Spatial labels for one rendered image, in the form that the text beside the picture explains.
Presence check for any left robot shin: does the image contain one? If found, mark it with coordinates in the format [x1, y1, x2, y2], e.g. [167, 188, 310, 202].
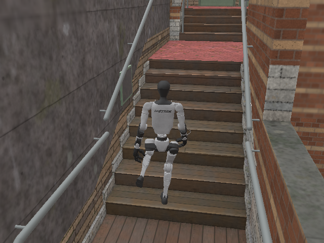
[140, 151, 151, 177]

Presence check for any robot right forearm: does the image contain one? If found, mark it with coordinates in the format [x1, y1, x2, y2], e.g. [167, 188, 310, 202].
[180, 124, 187, 140]

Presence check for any right robot foot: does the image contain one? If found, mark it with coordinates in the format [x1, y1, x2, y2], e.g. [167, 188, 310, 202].
[160, 192, 168, 205]

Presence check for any robot left hand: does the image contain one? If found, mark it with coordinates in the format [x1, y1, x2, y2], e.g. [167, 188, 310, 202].
[133, 148, 145, 163]

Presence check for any robot left forearm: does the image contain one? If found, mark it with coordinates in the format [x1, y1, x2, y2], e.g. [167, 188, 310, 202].
[134, 123, 144, 149]

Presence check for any robot left upper arm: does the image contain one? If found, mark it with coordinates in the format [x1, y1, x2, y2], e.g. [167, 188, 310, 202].
[140, 102, 153, 131]

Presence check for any robot right hand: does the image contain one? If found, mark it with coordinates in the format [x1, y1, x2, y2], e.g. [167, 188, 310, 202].
[176, 138, 187, 147]

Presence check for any robot right upper arm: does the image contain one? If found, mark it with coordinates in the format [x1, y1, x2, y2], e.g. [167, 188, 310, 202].
[174, 102, 185, 130]

